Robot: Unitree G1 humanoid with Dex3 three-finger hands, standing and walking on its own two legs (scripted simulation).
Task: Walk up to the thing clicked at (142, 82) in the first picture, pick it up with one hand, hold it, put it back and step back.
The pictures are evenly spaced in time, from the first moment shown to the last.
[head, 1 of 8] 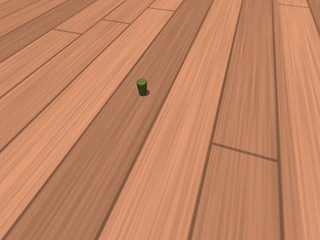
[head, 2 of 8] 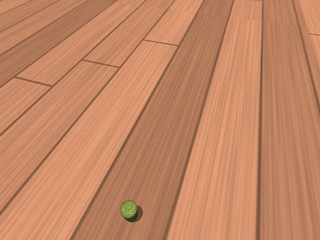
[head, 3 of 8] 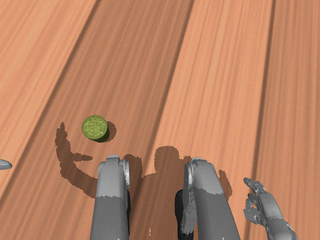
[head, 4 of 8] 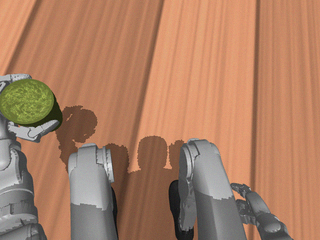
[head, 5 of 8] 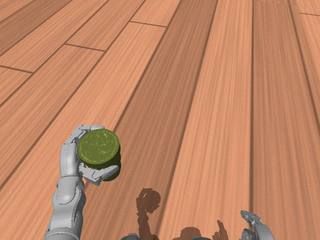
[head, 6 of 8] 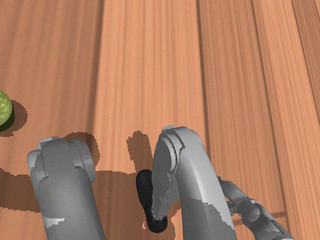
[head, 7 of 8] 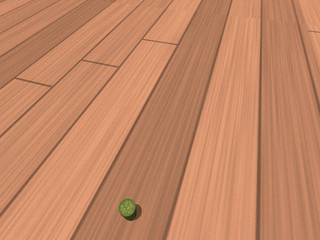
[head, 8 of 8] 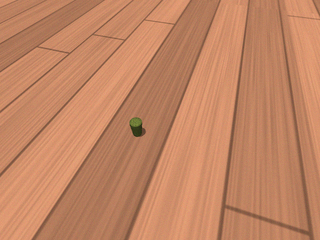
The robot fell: no
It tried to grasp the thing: yes
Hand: left
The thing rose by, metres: 0.67
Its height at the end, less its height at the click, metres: +0.00
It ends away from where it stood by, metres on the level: 0.01
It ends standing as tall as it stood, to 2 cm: yes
